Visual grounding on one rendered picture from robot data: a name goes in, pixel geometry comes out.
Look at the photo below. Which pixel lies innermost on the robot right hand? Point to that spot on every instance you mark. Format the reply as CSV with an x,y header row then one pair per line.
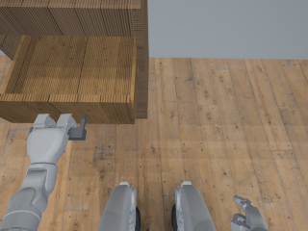
x,y
252,219

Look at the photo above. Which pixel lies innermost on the left robot forearm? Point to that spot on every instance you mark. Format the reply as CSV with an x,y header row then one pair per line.
x,y
26,206

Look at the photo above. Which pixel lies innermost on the cabinet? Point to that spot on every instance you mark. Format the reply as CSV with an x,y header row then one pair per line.
x,y
80,18

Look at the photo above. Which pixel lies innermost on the left robot shin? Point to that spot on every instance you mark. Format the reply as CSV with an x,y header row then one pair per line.
x,y
132,215

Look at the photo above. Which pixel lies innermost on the right robot shin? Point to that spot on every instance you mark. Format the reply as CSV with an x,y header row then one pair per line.
x,y
179,216

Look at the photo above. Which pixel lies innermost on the robot shin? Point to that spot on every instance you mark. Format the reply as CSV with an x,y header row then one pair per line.
x,y
132,215
179,216

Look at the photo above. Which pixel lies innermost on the drawer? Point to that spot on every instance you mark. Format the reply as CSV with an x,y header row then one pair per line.
x,y
57,75

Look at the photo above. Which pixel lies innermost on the handle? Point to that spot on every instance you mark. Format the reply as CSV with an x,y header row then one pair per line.
x,y
75,133

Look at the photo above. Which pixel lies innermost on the robot left hand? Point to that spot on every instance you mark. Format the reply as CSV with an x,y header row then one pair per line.
x,y
47,142

